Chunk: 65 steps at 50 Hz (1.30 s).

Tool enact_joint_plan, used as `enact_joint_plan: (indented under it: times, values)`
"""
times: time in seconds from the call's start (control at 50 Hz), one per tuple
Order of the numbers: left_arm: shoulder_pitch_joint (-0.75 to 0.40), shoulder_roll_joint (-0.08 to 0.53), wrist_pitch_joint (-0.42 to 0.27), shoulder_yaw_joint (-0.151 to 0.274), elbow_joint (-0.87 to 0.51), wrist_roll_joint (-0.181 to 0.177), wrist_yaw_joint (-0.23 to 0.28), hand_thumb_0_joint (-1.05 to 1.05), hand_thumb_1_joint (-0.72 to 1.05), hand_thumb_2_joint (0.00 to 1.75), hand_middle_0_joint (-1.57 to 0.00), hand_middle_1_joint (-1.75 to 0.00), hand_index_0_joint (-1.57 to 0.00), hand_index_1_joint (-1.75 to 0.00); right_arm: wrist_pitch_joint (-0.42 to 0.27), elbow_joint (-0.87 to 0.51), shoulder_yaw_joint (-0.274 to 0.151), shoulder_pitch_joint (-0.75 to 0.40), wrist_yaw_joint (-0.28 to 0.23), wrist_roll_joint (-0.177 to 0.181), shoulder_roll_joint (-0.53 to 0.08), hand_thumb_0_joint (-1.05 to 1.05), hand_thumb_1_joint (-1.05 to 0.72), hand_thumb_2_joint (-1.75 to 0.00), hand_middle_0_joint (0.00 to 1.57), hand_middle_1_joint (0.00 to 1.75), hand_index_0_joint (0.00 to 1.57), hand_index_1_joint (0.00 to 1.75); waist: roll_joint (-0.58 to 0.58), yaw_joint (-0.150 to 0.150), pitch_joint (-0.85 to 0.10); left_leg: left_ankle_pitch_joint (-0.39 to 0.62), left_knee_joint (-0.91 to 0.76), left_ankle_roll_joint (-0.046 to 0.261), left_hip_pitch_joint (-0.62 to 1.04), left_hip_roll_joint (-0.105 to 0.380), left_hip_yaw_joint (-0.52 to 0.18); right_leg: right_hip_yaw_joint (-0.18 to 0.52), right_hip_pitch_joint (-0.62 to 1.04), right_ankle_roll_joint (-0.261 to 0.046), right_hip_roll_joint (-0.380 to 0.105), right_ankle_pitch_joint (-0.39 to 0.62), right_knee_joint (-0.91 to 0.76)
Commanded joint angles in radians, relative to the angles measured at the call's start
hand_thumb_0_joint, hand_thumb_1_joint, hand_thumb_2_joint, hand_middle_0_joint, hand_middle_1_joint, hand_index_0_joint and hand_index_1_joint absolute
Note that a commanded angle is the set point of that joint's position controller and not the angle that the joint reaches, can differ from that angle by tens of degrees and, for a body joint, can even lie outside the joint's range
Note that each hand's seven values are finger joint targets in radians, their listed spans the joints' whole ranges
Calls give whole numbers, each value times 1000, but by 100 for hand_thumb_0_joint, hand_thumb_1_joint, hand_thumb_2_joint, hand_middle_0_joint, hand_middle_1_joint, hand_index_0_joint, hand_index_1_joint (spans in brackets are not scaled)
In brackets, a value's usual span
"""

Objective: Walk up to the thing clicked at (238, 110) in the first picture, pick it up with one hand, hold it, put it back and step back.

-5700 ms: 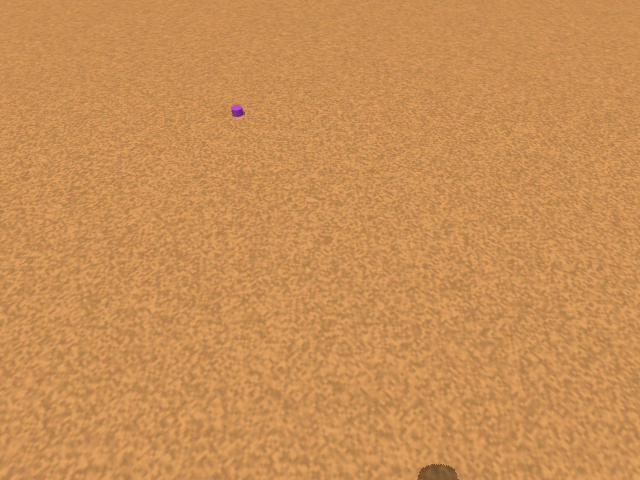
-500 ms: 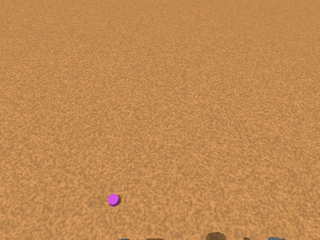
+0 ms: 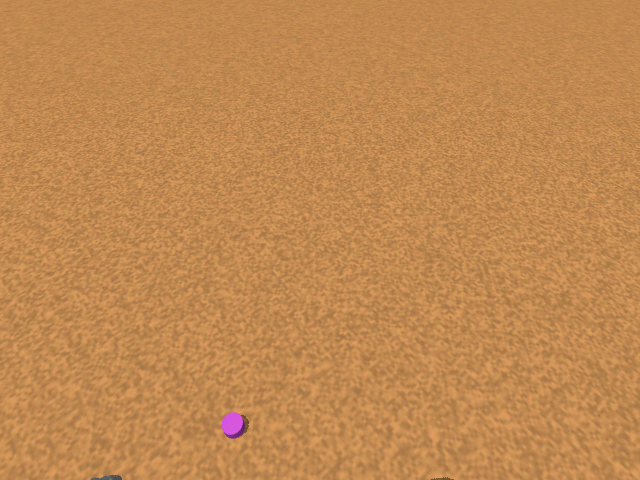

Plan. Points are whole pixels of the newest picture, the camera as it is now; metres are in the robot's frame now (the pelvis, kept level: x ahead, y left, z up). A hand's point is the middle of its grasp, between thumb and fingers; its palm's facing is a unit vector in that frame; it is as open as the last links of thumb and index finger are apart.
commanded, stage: walk up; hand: left
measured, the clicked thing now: (233, 425) +0.41 +0.25 -0.76
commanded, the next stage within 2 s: stand in 0.88 s
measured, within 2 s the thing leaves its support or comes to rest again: neither
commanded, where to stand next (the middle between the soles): +0.02 +0.00 m, yaw +2 degrees
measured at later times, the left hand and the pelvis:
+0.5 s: hand out of the picture +0.08 +0.26 -0.15, palm faces -0.01 -0.94 -0.34, open 7.4 cm; pelvis +0.01 +0.00 +0.00, yaw +0 degrees
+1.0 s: hand out of the picture +0.09 +0.25 -0.15, palm faces +0.00 -0.94 -0.34, open 7.4 cm; pelvis +0.01 +0.00 +0.01, yaw +0 degrees
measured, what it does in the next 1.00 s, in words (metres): stands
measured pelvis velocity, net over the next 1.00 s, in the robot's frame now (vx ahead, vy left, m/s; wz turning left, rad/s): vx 0.01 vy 0.00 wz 0.00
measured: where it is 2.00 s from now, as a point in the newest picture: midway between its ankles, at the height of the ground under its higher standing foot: outside the picture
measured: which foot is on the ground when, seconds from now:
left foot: down 0.00-1.00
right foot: down 0.00-1.00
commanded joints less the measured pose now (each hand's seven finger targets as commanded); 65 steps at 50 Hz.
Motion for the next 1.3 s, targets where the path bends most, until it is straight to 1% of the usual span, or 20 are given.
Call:
enact_joint_plan:
  times: [0.0, 0.04, 0.12, 0.16, 0.2, 0.34, 0.44, 0.5, 0.54, 0.76, 0.82, 0.84, 0.86, 0.9, 0.96, 1.04, 1.12, 1.16, 1.22, 1.28]
  values:
    - [-32, 209, -17, 39, -23, 1, 10, 0, 90, 90, -20, -30, -20, -30, -17, -47, -42, -55, -19, -4, -221, 0, -90, -90, 20, 30, 20, 30, 9, 6, -95, 213, -76, 38, 68, 104, -96, 75, 14, -37, -96, 171, -106]
    - [-43, 210, -17, 38, -21, 5, 8, 0, 90, 90, -20, -30, -20, -30, -17, -44, -41, -57, -20, -6, -222, 0, -90, -90, 20, 30, 20, 30, 14, 1, -101, 185, -91, 38, 66, 104, -91, 79, 30, -36, -101, 169, -114]
    - [-54, 206, -16, 40, -11, 6, 6, 0, 90, 90, -20, -30, -20, -30, -17, -40, -43, -65, -20, -8, -221, 0, -90, -90, 20, 30, 20, 30, 17, -1, -90, 173, -107, 33, 65, 100, -90, 74, 31, -31, -99, 160, -129]
    - [-47, 205, -16, 40, -11, 6, 6, 0, 90, 90, -20, -30, -20, -30, -17, -42, -43, -67, -20, -8, -221, 0, -90, -90, 20, 30, 20, 30, 16, -1, -91, 175, -108, 33, 81, 101, -89, 76, 21, -31, -97, 151, -134]
    - [-51, 205, -17, 42, -9, 9, 7, 0, 90, 90, -20, -30, -20, -30, -17, -38, -43, -57, -21, -9, -217, 0, -90, -90, 20, 30, 20, 30, 3, -5, -115, 198, -104, 35, 91, 104, -86, 75, 45, -33, -101, 175, -135]
    - [-42, 202, -14, 45, 0, 9, 7, 0, 90, 90, -20, -30, -20, -30, -14, -38, -45, -64, -22, -9, -216, 0, -90, -90, 20, 30, 20, 30, 5, -4, -89, 189, -115, 30, 89, 98, -88, 69, 31, -28, -97, 167, -142]
    - [-33, 197, -13, 44, 1, 11, 7, 0, 90, 90, -20, -30, -20, -30, -14, -36, -46, -58, -23, -10, -216, 0, -90, -90, 20, 30, 20, 30, 6, -4, -104, 196, -117, 34, 102, 98, -87, 67, 43, -24, -99, 185, -146]
    - [-30, 197, -12, 48, 4, 10, 9, 0, 90, 90, -20, -30, -20, -30, -12, -32, -48, -47, -24, -9, -214, 0, -90, -90, 20, 30, 20, 30, -3, -5, -88, 202, -122, 31, 95, 97, -89, 62, 42, -25, -94, 170, -146]
    - [-23, 198, -11, 47, -1, 11, 8, 0, 90, 90, -20, -30, -20, -30, -13, -35, -46, -53, -25, -10, -214, 0, -90, -90, 20, 30, 20, 30, 5, -2, -87, 179, -124, 31, 95, 94, -88, 67, 37, -26, -97, 158, -145]
    - [-18, 195, -10, 53, -3, 13, 9, 0, 90, 90, -20, -30, -20, -30, -12, -40, -46, -40, -24, -11, -204, 0, -90, -90, 20, 30, 20, 30, -7, -1, -82, 207, -122, 31, 99, 94, -89, 63, 39, -23, -94, 169, -148]
    - [-17, 195, -10, 53, -10, 17, 9, 0, 90, 90, -20, -30, -20, -30, -11, -46, -46, -43, -24, -13, -207, 0, -90, -90, 20, 30, 20, 30, 5, -2, -88, 182, -121, 32, 95, 93, -86, 64, 43, -24, -96, 159, -153]
    - [-21, 194, -9, 54, -7, 16, 9, 0, 90, 90, -20, -30, -20, -30, -12, -43, -48, -37, -25, -12, -204, 0, -90, -90, 20, 30, 20, 30, -1, -4, -85, 186, -123, 30, 89, 93, -90, 63, 44, -26, -94, 157, -151]
    - [-32, 198, -9, 49, -18, 10, 12, 0, 90, 90, -20, -30, -20, -30, -11, -52, -45, -51, -29, -14, -203, 0, -90, -90, 20, 30, 20, 30, -2, -6, -58, 269, -135, 20, 84, 118, -101, 73, 30, -30, -113, 213, -139]
    - [-10, 187, -10, 46, -14, 5, 11, 0, 90, 90, -20, -30, -20, -30, -13, -47, -46, -52, -30, -10, -213, 0, -90, -90, 20, 30, 20, 30, 22, 1, -83, 291, -128, 18, 104, 119, -98, 74, 50, -26, -114, 228, -145]
    - [-6, 196, -9, 47, -16, 9, 8, 0, 90, 90, -20, -30, -20, -30, -14, -47, -44, -47, -29, -8, -205, 0, -90, -90, 20, 30, 20, 30, 14, -1, -94, 249, -139, 16, 104, 114, -94, 78, 60, -26, -116, 208, -150]
    - [-11, 198, -12, 44, -21, 10, 10, 0, 90, 90, -20, -30, -20, -30, -12, -47, -43, -50, -26, -10, -201, 0, -90, -90, 20, 30, 20, 30, -6, -5, -103, 242, -140, 16, 128, 120, -96, 78, 42, -26, -114, 190, -158]
    - [-10, 199, -11, 41, -22, 9, 9, 0, 90, 90, -20, -30, -20, -30, -10, -43, -42, -43, -24, -10, -206, 0, -90, -90, 20, 30, 20, 30, 6, -9, -91, 185, -146, 17, 107, 113, -92, 85, 45, -27, -118, 170, -172]
    - [0, 202, -11, 42, -22, 12, 9, 0, 90, 90, -20, -30, -20, -30, -10, -46, -42, -53, -24, -10, -205, 0, -90, -90, 20, 30, 20, 30, 8, -2, -92, 196, -147, 18, 117, 119, -96, 80, 32, -26, -113, 166, -164]
    - [-9, 201, -11, 41, -26, 11, 10, 0, 90, 90, -20, -30, -20, -30, -9, -44, -42, -38, -24, -13, -203, 0, -90, -90, 20, 30, 20, 30, -9, -9, -80, 165, -149, 18, 107, 116, -94, 86, 26, -27, -115, 140, -171]
    - [4, 198, -10, 39, -23, 10, 7, 0, 90, 90, -20, -30, -20, -30, -10, -40, -41, -41, -23, -12, -207, 0, -90, -90, 20, 30, 20, 30, 11, -4, -62, 137, -157, 13, 93, 112, -96, 85, 13, -28, -110, 112, -176]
